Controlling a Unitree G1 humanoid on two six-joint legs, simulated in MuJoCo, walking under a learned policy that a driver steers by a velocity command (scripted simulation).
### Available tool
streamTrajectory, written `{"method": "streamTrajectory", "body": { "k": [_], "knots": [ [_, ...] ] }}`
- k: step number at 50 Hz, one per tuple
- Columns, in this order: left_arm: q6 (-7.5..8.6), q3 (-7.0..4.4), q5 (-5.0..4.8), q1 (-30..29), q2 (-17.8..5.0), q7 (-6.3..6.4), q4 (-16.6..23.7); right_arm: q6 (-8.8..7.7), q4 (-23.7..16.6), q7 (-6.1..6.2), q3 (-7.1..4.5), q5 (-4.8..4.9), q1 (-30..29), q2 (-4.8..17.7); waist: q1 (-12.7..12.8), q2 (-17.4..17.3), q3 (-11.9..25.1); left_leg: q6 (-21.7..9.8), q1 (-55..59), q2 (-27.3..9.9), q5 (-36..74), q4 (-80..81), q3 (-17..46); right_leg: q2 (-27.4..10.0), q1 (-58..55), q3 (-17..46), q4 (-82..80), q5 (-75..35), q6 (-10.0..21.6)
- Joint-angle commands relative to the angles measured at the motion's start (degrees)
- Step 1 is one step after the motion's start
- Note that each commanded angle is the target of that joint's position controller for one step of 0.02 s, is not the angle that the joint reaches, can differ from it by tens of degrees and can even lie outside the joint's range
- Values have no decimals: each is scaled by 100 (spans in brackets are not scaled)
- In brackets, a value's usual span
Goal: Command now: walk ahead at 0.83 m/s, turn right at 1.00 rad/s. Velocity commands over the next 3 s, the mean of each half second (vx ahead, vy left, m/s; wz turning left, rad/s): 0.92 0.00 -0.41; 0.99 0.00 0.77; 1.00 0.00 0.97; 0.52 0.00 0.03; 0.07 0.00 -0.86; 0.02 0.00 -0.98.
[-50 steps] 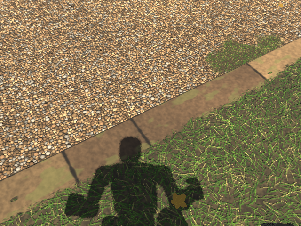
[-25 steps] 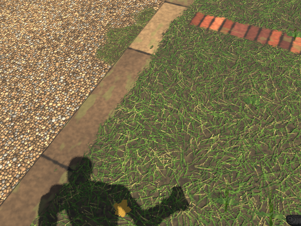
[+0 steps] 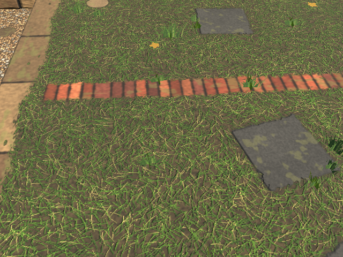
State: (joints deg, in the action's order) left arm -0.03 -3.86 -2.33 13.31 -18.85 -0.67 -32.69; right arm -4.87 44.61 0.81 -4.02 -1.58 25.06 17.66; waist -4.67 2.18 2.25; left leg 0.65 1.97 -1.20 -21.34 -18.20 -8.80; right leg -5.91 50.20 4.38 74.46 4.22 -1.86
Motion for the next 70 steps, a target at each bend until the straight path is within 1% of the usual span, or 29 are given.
{"method": "streamTrajectory", "body": {
  "k": [1,6,10,11,12,13,14,15,18,22,30,33,34,35,36,37,38,40,43,46,51,53,55,56,57,58,60,64,70],
  "knots": [
    [128,-6,-24,-963,-190,-119,574,-66,-257,3,-95,-52,-206,679,-35,-744,-1163,-639,-68,-1371,643,1073,552,-123,1003,-169,-473,-346,46],
    [248,166,-61,-1581,99,-418,692,87,-54,19,-121,52,-198,967,-8,-528,-1511,-466,377,-1428,3164,968,-505,0,131,-1100,-2233,10,592],
    [183,-340,-113,770,-861,-348,197,172,-78,65,-234,140,-394,1559,1574,-1216,223,-570,-267,-1639,8789,-2301,-593,1160,-4207,-1503,-2913,814,1331],
    [100,-537,-119,1850,-1145,-203,-214,55,-101,60,-101,164,-323,1194,1981,-627,569,-420,-1847,-1285,6142,-4021,-379,886,-6404,-537,-3678,458,1501],
    [160,-561,-56,1435,-1682,-101,-170,-148,-391,-26,233,185,423,143,887,1595,1229,-153,-4200,-10,-356,-6834,92,-912,-8183,3009,-4561,2106,2450],
    [274,-390,80,1803,-1051,-131,-119,-413,-409,-62,159,443,56,761,1363,715,2511,-389,-4327,-38,-177,-7189,1584,-1366,-8145,4627,-5695,3898,2489],
    [394,-295,195,1793,-797,-167,-269,-457,-668,-22,101,733,-955,884,1519,231,1355,-527,-4661,-182,69,-7174,1611,-1337,-7242,4050,-6015,3490,2084],
    [505,-261,212,1485,-783,-197,-433,-447,-800,14,185,744,-1215,602,1175,-345,407,-569,-4683,-437,256,-6748,1576,-1291,-6075,3304,-6118,2789,1933],
    [676,-29,378,458,26,-186,-448,-45,-369,-93,121,584,-550,433,420,-48,-369,-515,-3910,-963,1054,-6150,1778,-713,-4057,1223,-6121,1522,1471],
    [825,-50,323,395,3,-127,-654,258,-367,-161,134,477,-929,178,365,-21,-952,-268,-4362,-837,1944,-5372,1654,-205,-3418,-620,-6553,-274,805],
    [788,-67,351,922,-549,295,-968,-94,-785,-506,132,435,-2059,175,622,116,-837,-590,-3660,288,3624,-2118,-40,-159,-5138,-1792,-6266,-4785,-84],
    [480,-237,353,328,-1064,468,-780,135,-546,-481,-182,549,-368,835,-530,934,122,-880,-1931,701,2419,-2443,-243,-542,-5611,-1717,-4035,-7789,-76],
    [486,-258,350,-335,-1114,412,-583,312,-120,-382,-385,499,1289,1271,-1368,785,604,-1193,-257,455,2211,-2506,385,-552,-4784,-1517,-2255,-7556,42],
    [608,-107,188,-973,-526,200,-498,458,236,-255,-341,450,2169,1159,-1778,-578,377,-1424,660,150,2732,-1741,916,522,-3558,-1649,764,-2292,62],
    [839,253,211,-182,786,7,-137,343,165,-311,-175,125,1484,902,-374,-2660,276,-2073,1651,-22,2021,-2168,2684,1399,-850,-481,2926,3125,-3],
    [1053,368,60,328,571,-108,150,206,-302,-307,-94,20,639,698,52,-2172,1183,-2834,1846,-978,-1009,-620,5297,1292,59,517,3084,2949,312],
    [1151,258,-1,-288,-62,-145,260,137,-537,-299,-117,112,506,512,-124,-818,686,-2512,1161,-1072,-2258,501,5791,1032,-24,562,2237,2291,670],
    [1072,235,184,-380,-55,-67,251,-49,-754,-345,-107,181,-356,573,656,716,-356,-2239,-966,-878,-1857,752,5499,587,-712,593,738,1542,634],
    [830,149,297,-238,-291,128,133,-68,-889,-204,-74,235,-787,508,872,376,-725,-2118,-2340,-160,-345,786,4135,231,-1445,511,-530,1235,147],
    [788,267,442,-1380,51,188,561,-11,-732,-13,-51,397,-592,444,377,-114,-919,-1808,-3148,434,851,650,3035,416,-2230,21,-2630,-76,-204],
    [831,80,22,-1837,-123,136,749,129,-453,58,-134,486,-190,515,-41,-845,-363,-1267,-2150,380,398,-51,3460,845,-3261,193,-4636,-894,-420],
    [910,-97,-57,-1434,-429,130,637,166,-471,68,-162,450,-305,483,277,-1003,-113,-1069,-1431,208,1304,-825,3636,802,-3594,243,-4892,-490,-236],
    [907,-313,-60,916,-801,177,217,188,-771,-38,-40,175,-778,219,1532,-877,1468,-663,-2135,387,2150,-3607,3033,-9,-6326,664,-4117,661,203],
    [865,-355,247,1438,-1328,129,99,141,-978,-87,203,292,343,-675,873,1726,2416,-449,-4000,1021,-1402,-5720,2484,-1537,-8291,3832,-4961,2624,1094],
    [845,-354,244,1246,-1158,26,25,131,-1031,-53,253,660,405,-203,866,2597,2141,-427,-5233,400,-836,-6706,2054,-2073,-8138,5663,-5754,4968,1493],
    [791,-268,208,867,-580,74,174,176,-983,-4,143,587,-330,307,1137,1475,1110,-394,-5533,121,-177,-6917,1822,-1684,-7349,4699,-5889,4741,1279],
    [698,-197,293,744,-404,86,-91,184,-1222,-56,67,230,-1433,457,1180,-186,14,-419,-5191,-223,361,-6432,1578,-1085,-5878,2603,-5808,2176,923],
    [728,-26,218,564,122,10,-627,351,-1482,-222,113,478,-1528,58,691,303,-472,-496,-5074,-738,502,-5992,1532,-763,-4952,958,-6035,617,812],
    [744,-82,333,436,-420,116,-928,296,-1706,-382,172,368,-2251,170,673,-179,-1025,-353,-5107,-630,2164,-4528,1026,-553,-4525,-764,-6641,-759,648]
  ]
}}
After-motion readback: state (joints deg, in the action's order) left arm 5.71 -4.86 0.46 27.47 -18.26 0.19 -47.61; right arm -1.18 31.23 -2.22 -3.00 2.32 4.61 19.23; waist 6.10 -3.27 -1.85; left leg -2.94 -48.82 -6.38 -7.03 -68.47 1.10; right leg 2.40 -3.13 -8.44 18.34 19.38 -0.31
